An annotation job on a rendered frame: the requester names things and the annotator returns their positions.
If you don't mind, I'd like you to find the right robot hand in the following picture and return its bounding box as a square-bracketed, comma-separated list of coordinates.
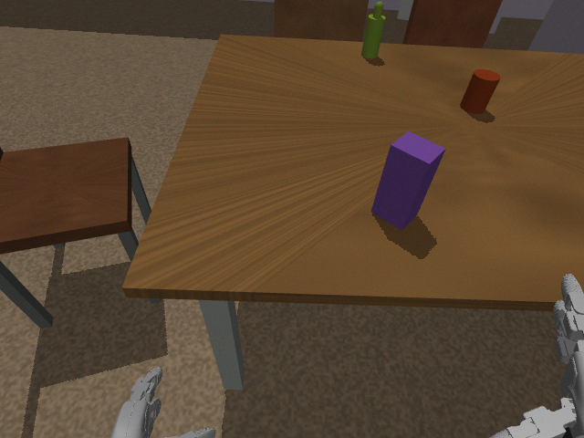
[489, 274, 584, 438]

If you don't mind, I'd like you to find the table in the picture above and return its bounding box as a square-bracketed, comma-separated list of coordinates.
[122, 35, 584, 390]

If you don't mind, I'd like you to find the left robot hand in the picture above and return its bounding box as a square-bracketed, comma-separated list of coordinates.
[110, 367, 215, 438]

